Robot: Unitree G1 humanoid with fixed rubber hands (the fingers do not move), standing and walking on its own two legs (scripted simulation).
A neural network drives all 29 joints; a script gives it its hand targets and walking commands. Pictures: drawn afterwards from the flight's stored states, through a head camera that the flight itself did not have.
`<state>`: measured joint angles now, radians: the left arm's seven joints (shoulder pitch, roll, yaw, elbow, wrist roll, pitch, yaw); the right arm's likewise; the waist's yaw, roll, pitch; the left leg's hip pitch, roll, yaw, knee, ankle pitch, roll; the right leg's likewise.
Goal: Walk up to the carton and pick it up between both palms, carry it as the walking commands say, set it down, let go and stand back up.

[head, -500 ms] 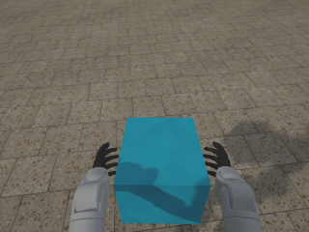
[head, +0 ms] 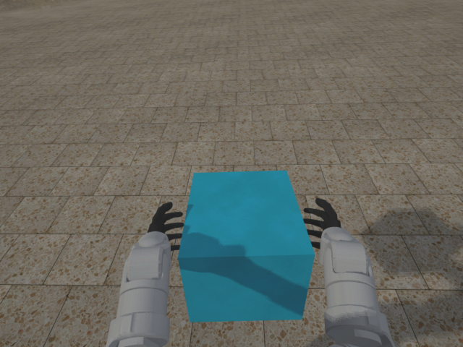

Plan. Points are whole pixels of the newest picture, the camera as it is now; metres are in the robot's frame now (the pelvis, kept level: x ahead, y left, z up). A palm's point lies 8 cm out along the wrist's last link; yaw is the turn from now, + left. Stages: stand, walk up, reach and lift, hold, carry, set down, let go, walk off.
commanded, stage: hold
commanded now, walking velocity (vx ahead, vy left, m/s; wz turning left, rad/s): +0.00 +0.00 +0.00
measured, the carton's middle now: (242, 239) +0.37 -0.02 -0.05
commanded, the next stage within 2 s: set down in 0.12 s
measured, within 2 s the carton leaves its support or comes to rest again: neither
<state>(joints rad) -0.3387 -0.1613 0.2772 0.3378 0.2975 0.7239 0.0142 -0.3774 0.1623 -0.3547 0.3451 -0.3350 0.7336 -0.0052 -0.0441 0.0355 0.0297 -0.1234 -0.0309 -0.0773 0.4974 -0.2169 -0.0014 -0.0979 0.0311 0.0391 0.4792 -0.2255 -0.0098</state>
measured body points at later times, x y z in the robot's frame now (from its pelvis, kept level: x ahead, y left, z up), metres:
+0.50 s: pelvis +0.04 +0.02 +0.01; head +0.03 +0.00 +0.46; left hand +0.33 +0.14 +0.00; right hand +0.26 -0.18 -0.03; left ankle +0.05 +0.12 -0.74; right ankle +0.04 -0.12 -0.74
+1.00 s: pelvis -0.01 -0.01 -0.03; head +0.09 -0.04 +0.41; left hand +0.35 +0.11 -0.08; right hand +0.31 -0.21 -0.09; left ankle +0.05 +0.12 -0.74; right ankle +0.04 -0.12 -0.74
